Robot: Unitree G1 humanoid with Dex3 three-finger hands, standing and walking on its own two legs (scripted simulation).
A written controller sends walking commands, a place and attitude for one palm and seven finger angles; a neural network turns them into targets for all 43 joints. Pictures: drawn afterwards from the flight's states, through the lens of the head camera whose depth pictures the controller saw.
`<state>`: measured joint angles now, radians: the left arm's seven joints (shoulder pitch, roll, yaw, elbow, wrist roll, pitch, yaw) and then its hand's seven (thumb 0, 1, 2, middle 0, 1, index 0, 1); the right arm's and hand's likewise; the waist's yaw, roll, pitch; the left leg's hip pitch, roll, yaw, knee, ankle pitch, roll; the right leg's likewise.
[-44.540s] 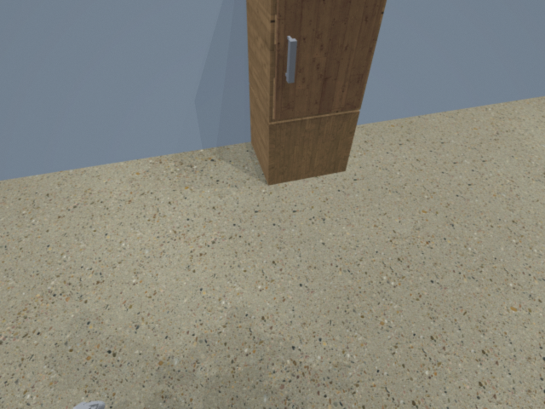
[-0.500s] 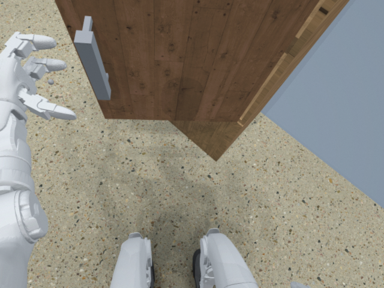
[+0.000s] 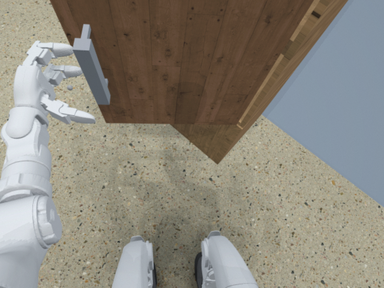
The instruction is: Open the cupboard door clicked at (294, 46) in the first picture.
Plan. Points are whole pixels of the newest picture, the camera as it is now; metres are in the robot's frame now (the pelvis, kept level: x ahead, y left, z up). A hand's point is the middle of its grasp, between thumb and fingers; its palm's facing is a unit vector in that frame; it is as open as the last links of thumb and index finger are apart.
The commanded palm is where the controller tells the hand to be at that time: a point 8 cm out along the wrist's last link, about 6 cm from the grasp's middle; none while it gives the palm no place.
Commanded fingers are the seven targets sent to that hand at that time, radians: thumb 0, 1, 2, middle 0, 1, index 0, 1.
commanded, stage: slide the fingers in behind the handle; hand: left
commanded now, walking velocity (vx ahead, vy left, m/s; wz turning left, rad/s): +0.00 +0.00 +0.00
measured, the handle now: (96, 68) +0.54 +0.17 +0.05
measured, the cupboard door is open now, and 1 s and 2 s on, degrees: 44 42 41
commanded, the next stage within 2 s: move the hooked fingers beside the handle in 1.08 s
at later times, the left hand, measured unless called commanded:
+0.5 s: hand (75, 90) +0.49 +0.20 +0.04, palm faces +0.03 -1.00 +0.00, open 14.7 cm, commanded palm +0.47 +0.21 +0.05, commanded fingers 0.00 -0.50 0.30 -0.30 -1.20 -0.30 -1.20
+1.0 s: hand (82, 90) +0.49 +0.19 +0.04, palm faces +0.05 -1.00 +0.00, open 15.3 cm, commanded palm +0.48 +0.19 +0.05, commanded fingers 0.00 -0.50 0.30 -0.30 -1.20 -0.30 -1.20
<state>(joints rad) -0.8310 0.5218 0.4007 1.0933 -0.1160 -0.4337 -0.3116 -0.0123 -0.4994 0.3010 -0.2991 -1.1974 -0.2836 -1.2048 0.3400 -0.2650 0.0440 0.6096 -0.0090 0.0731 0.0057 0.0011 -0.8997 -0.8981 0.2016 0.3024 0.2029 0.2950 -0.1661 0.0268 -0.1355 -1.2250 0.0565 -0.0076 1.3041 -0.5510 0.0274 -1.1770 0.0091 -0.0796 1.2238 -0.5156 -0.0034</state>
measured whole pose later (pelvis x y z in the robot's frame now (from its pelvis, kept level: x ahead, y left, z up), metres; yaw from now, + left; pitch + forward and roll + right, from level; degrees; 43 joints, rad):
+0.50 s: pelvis +0.00 +0.00 +0.00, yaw +1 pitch +27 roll -4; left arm -0.82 0.44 0.31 1.08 -0.15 -0.46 -0.24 -0.01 -0.50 0.30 -0.30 -1.20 -0.16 -1.18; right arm 0.32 -0.26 0.02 0.64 -0.02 0.07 0.02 0.00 -0.90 -0.90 0.20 0.30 0.20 0.29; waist -0.14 0.02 -0.15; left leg -1.21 0.04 -0.03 1.29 -0.55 0.02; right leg -1.15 0.00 -0.10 1.22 -0.53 -0.01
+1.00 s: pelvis +0.01 +0.01 +0.00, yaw +2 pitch +26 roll -5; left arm -0.83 0.37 0.24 1.09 -0.14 -0.49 -0.14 -0.01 -0.50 0.30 -0.30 -1.20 -0.03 -1.12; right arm 0.32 -0.25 0.01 0.65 -0.03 0.09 0.04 0.00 -0.90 -0.90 0.20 0.30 0.20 0.29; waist -0.12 0.03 -0.15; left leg -1.20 0.02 -0.03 1.29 -0.55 0.03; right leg -1.14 -0.02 -0.10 1.21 -0.53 0.00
